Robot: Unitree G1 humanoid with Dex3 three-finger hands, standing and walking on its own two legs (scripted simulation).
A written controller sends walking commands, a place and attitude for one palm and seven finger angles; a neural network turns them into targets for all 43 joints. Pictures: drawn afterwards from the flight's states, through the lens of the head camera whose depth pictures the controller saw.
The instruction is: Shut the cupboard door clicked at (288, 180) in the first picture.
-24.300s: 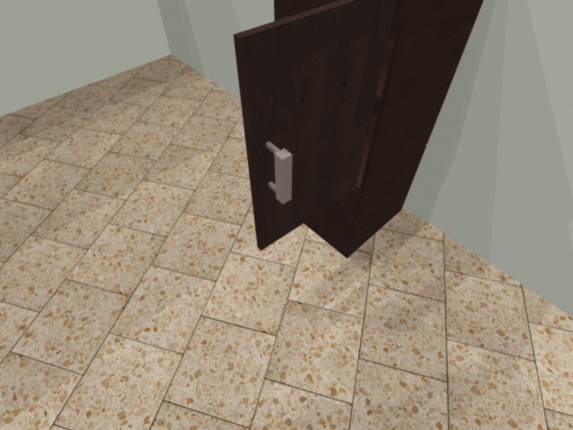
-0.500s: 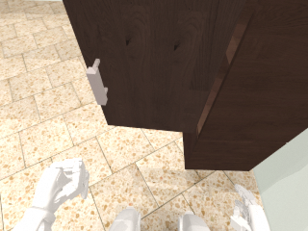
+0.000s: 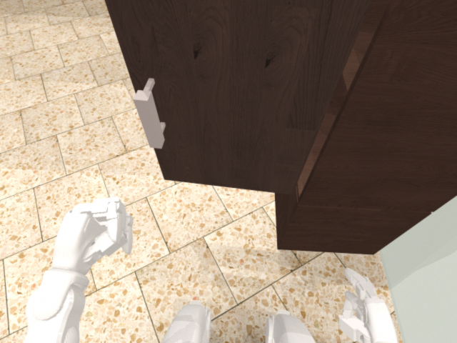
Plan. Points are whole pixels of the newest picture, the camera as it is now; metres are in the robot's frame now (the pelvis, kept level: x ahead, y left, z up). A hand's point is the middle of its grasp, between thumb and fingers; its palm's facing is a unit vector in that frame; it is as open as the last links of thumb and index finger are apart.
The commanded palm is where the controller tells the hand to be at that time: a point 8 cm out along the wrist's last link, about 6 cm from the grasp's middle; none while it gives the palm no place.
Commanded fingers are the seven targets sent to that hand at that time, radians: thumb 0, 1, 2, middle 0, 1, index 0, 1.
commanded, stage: bring the fist close to the handle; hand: left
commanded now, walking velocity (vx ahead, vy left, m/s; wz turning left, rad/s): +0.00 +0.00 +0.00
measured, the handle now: (153, 114) +0.53 +0.20 +0.06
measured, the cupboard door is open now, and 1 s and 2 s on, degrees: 86 86 77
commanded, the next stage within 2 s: push the door shut along its arc in 1.16 s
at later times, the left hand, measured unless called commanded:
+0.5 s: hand (155, 180) +0.37 +0.16 +0.06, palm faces -0.12 -0.99 -0.01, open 3.1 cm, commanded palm +0.36 +0.22 +0.07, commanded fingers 0.00 0.90 0.90 -1.30 -1.50 -1.30 -1.50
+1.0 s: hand (164, 150) +0.43 +0.16 +0.06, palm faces -0.08 -1.00 -0.03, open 3.1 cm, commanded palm +0.41 +0.21 +0.07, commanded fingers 0.00 0.90 0.90 -1.30 -1.50 -1.30 -1.50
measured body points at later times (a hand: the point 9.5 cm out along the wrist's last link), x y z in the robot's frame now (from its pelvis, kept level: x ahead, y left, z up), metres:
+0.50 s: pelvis +0.01 +0.00 +0.01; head +0.10 +0.01 +0.45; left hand +0.37 +0.21 +0.06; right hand +0.14 -0.26 -0.09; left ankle +0.04 +0.11 -0.63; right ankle +0.03 -0.11 -0.63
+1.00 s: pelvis +0.01 +0.00 +0.02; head +0.11 -0.01 +0.45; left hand +0.43 +0.21 +0.07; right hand +0.08 -0.27 -0.10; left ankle +0.04 +0.11 -0.63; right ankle +0.03 -0.11 -0.63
